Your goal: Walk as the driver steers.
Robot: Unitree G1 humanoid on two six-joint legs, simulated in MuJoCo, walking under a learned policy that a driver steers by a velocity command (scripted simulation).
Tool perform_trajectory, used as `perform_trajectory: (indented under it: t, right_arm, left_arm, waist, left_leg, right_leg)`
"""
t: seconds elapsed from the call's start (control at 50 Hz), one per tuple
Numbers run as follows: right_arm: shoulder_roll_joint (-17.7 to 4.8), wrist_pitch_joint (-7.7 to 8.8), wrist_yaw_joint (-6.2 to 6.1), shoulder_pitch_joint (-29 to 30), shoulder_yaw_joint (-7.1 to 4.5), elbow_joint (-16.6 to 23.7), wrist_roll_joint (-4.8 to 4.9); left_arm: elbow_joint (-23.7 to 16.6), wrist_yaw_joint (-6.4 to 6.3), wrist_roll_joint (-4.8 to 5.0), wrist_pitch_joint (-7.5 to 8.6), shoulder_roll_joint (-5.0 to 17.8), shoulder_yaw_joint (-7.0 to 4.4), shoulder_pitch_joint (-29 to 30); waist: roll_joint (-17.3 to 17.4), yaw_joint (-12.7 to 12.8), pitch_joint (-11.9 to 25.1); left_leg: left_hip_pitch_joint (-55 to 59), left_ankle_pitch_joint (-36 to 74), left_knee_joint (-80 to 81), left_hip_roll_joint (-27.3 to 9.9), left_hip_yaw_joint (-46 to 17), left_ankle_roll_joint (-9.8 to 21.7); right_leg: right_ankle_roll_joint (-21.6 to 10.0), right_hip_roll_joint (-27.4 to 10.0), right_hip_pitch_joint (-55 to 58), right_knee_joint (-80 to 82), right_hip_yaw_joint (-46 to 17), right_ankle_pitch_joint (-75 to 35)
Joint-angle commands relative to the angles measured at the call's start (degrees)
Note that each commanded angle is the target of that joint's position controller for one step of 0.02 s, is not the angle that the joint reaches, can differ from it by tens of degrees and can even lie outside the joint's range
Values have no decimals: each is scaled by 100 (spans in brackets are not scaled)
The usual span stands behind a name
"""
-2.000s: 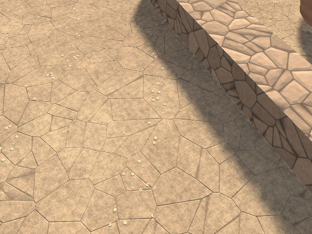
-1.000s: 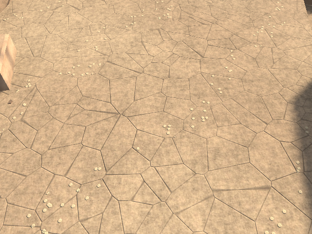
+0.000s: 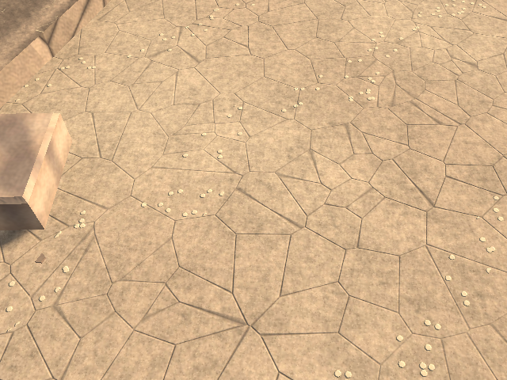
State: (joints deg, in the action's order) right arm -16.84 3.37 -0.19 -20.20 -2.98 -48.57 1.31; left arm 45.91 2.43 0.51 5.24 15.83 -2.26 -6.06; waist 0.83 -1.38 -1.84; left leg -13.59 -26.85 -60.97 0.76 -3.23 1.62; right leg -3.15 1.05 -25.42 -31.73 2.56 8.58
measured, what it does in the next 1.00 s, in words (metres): walks ahead, turning right: left foot, then right foot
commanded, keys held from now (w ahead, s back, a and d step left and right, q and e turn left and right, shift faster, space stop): w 0.16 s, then no key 0.02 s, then e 0.80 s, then no key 0.02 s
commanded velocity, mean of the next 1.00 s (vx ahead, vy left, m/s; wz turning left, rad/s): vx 0.20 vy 0.00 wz -0.35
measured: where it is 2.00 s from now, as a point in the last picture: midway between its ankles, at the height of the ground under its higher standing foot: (339, 319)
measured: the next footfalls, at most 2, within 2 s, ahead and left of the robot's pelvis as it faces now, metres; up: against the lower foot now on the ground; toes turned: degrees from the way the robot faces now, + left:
left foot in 0.40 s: +0.39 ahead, +0.13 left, +0.00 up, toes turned -5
right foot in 0.82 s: +0.27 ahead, -0.10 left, +0.00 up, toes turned -22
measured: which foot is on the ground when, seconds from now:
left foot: up 0.00-0.38, down 0.40-0.82, up 0.84-1.00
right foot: down 0.00-0.40, up 0.42-0.80, down 0.82-1.00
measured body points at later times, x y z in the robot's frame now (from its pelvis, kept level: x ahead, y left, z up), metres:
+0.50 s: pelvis +0.23 +0.04 +0.00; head +0.27 +0.05 +0.45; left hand +0.30 +0.32 -0.14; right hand +0.40 -0.23 -0.08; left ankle +0.34 +0.14 -0.73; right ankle +0.11 -0.09 -0.66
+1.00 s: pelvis +0.25 +0.00 +0.02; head +0.27 -0.05 +0.47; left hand +0.47 +0.23 -0.07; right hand +0.28 -0.33 -0.11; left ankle +0.33 +0.14 -0.64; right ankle +0.23 -0.09 -0.73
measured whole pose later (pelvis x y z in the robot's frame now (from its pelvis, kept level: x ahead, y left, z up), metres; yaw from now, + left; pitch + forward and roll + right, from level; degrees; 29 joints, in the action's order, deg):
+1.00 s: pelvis +0.25 +0.00 +0.02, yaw -25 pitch +2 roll +3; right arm -18.4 -1.0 -2.5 -3.5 -5.7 -47.8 -0.3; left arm 41.5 -1.8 0.0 -1.3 17.0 -4.3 -13.3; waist 1.6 0.9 -2.3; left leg -32.4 -21.1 -60.4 0.4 -0.8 -3.1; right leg -2.7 0.7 -16.6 -26.7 -3.2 12.0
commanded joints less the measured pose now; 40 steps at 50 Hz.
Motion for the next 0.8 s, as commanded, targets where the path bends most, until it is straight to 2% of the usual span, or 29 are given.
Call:
perform_trajectory:
  t: [0.02,0.04,0.06,0.1,0.16,0.18,0.22,0.24,0.28,0.32,0.36,0.38,0.4,0.42,0.44,0.46,0.48,0.5,0.54,0.58,0.64,0.72,0.78,0.8]
  right_arm:
    - [-733,242,-21,547,-151,666,-7]
    - [-680,198,-25,438,-169,642,-46]
    - [-570,143,-23,302,-158,591,-52]
    - [-400,51,-35,274,-122,571,-72]
    - [-317,25,-40,827,-81,730,-117]
    - [-284,39,-29,988,-67,754,-127]
    - [-154,99,-1,1369,-22,837,-169]
    - [-136,125,20,1545,-15,870,-169]
    - [-193,156,60,1777,-33,923,-141]
    - [-344,174,80,1875,-80,975,-148]
    - [-568,200,67,1472,-169,856,-194]
    - [-718,223,30,1021,-235,697,-238]
    - [-1079,233,-30,522,-316,651,-342]
    - [-1304,123,-75,413,-342,712,-400]
    - [-986,13,-46,367,-269,803,-284]
    - [-732,-51,-50,678,-204,862,-216]
    - [-577,-92,-78,999,-155,869,-189]
    - [-472,-126,-93,1295,-115,862,-190]
    - [-546,-154,-108,1656,-146,817,-303]
    - [-575,-138,-145,1753,-174,759,-323]
    - [-684,-153,-210,1866,-223,688,-258]
    - [-873,-255,-205,1841,-288,557,-179]
    - [-924,-349,-181,1896,-317,451,-35]
    - [-773,-384,-169,1695,-296,342,-3]
  left_arm:
    - [-61,-57,-65,12,748,-198,-766]
    - [-74,-59,-132,41,612,-152,-640]
    - [-62,-52,-131,56,569,-141,-595]
    - [15,-68,-71,102,663,-164,-637]
    - [130,-147,-53,85,861,-221,-806]
    - [153,-170,-59,61,871,-217,-799]
    - [244,-213,-37,0,889,-214,-940]
    - [318,-229,-19,-35,925,-222,-1108]
    - [425,-258,25,-125,985,-239,-1323]
    - [430,-299,68,-216,1041,-273,-1295]
    - [356,-351,94,-278,1061,-309,-1063]
    - [292,-361,85,-291,944,-286,-968]
    - [128,-356,-21,-275,635,-189,-1015]
    - [183,-341,-72,-249,109,-46,-1941]
    - [261,-328,40,-275,540,-112,-2227]
    - [199,-350,151,-359,908,-247,-1825]
    - [118,-406,151,-470,894,-280,-1459]
    - [84,-460,112,-606,875,-319,-1320]
    - [-8,-516,73,-816,693,-326,-1375]
    - [-122,-522,40,-872,570,-329,-1355]
    - [-315,-450,5,-878,502,-304,-1073]
    - [-498,-310,6,-905,625,-336,-832]
    - [-465,-221,-6,-923,655,-397,-1051]
    - [-405,-237,-44,-923,776,-459,-1217]
  waist:
    - [-399,475,503]
    - [-538,279,452]
    - [-603,177,445]
    - [-559,93,331]
    - [-410,196,103]
    - [-391,221,24]
    - [-369,317,0]
    - [-380,399,60]
    - [-470,480,133]
    - [-573,425,168]
    - [-650,137,355]
    - [-550,-70,592]
    - [-2,-186,1271]
    - [1419,113,2014]
    - [1432,-11,2619]
    - [962,-21,2041]
    - [671,38,1511]
    - [615,126,1112]
    - [848,326,723]
    - [843,363,692]
    - [690,305,806]
    - [669,240,799]
    - [579,444,739]
    - [330,467,668]
  left_leg:
    - [-2711,648,-811,-608,-153,60]
    - [-2320,883,-590,-767,-206,54]
    - [-2090,974,-434,-801,-190,21]
    - [-2054,1084,-62,-864,-97,-87]
    - [-2408,1900,863,-918,-28,-253]
    - [-2340,2211,1279,-866,28,-282]
    - [-1847,2775,2148,-624,209,-320]
    - [-1636,3058,2445,-470,276,-344]
    - [-1444,3321,2822,-278,233,-344]
    - [-1384,3100,3170,-196,75,-257]
    - [-871,3057,3532,-177,-2,-102]
    - [-150,3583,3813,-220,74,28]
    - [1160,5478,3480,-1006,-482,331]
    - [2879,7304,3117,-2566,-1897,1267]
    - [2822,6320,3335,-2741,-2435,1561]
    - [2287,5077,3603,-2437,-1981,1402]
    - [1689,4092,3831,-2130,-1558,1199]
    - [1033,3383,4078,-1949,-1223,1121]
    - [-104,2599,4562,-1691,-630,1091]
    - [-324,2541,4729,-1705,-286,1184]
    - [-238,2568,4772,-1830,30,1228]
    - [-31,2354,4702,-1991,268,1133]
    - [-19,1978,4211,-1902,548,756]
    - [-260,1562,3736,-1678,761,429]
  right_leg:
    - [-1050,-1702,2535,1763,-2570,442]
    - [-996,-1536,2112,1892,-2248,0]
    - [-1009,-1441,1892,2036,-2028,-211]
    - [-1101,-1415,1610,2269,-1660,-598]
    - [-1095,-1354,1612,2495,-1244,-897]
    - [-1012,-1251,1583,2458,-1011,-1395]
    - [-825,-977,1424,2229,-602,-2464]
    - [-766,-915,1464,2099,-536,-2642]
    - [-715,-969,1695,1830,-659,-2650]
    - [-613,-1073,1985,1417,-943,-2537]
    - [-422,-1086,2083,838,-1217,-2361]
    - [-249,-823,1923,288,-1164,-2247]
    - [-1,-393,1265,-855,-964,-1053]
    - [401,351,-400,-2704,-510,2783]
    - [480,199,-645,-3634,-910,3474]
    - [548,-31,-1012,-3983,-857,3059]
    - [625,-230,-1189,-3953,-695,2662]
    - [708,-385,-1111,-3823,-665,2374]
    - [785,-434,-441,-3519,-468,1912]
    - [765,-457,-201,-3139,-355,1675]
    - [653,-578,87,-2324,-301,1254]
    - [458,-534,520,-1495,-83,1102]
    - [151,-337,1178,-260,182,591]
    - [-48,-244,1542,249,47,294]
Over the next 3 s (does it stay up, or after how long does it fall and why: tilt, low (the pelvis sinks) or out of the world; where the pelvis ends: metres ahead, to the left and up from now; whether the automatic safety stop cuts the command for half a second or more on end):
stays up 1.04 -0.50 0.02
